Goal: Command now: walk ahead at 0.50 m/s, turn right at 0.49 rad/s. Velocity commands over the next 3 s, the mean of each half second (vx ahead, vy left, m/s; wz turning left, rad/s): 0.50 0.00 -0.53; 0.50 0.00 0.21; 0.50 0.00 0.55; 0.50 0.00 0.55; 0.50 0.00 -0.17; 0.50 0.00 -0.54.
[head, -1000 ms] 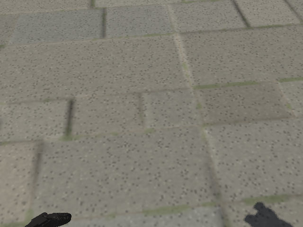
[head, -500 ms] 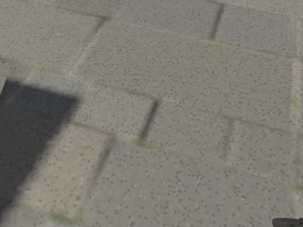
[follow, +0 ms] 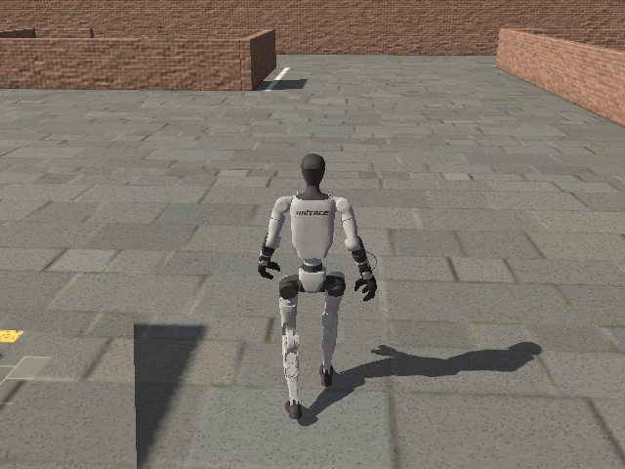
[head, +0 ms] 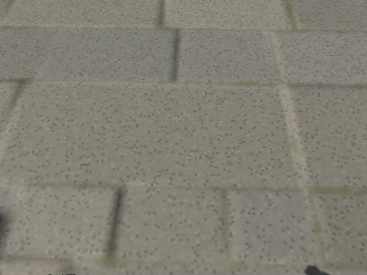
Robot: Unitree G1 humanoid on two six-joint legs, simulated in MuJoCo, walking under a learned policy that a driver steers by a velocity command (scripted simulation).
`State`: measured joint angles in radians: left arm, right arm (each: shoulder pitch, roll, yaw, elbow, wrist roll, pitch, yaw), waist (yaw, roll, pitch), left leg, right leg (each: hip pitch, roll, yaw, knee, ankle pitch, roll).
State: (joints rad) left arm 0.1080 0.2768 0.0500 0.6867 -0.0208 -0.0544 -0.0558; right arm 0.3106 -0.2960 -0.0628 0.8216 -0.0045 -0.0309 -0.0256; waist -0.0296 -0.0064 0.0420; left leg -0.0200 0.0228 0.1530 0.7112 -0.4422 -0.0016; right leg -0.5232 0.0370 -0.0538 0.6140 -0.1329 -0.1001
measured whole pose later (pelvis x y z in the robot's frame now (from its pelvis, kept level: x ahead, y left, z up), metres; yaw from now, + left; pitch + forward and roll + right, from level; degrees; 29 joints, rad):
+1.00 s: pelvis +0.52 -0.07 +0.02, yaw -7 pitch +1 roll +0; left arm 0.16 0.25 0.04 0.67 0.01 -0.09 -0.01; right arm 0.36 -0.31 -0.06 0.79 0.03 -0.04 -0.01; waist -0.03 0.04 0.00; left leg -0.41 0.00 -0.07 1.10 -0.40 0.01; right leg -0.29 0.01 -0.02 0.46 -0.20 -0.02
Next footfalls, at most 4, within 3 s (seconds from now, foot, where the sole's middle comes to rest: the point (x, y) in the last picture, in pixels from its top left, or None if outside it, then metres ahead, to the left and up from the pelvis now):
0.44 left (161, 274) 0.44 0.10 -0.75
0.88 right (241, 234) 0.58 -0.19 -0.75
1.36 left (168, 168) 0.87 0.07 -0.75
1.84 right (195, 111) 1.19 -0.06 -0.75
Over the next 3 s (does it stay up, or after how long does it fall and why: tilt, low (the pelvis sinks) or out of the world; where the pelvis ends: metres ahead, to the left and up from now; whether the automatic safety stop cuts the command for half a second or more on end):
stays up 1.54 0.17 0.02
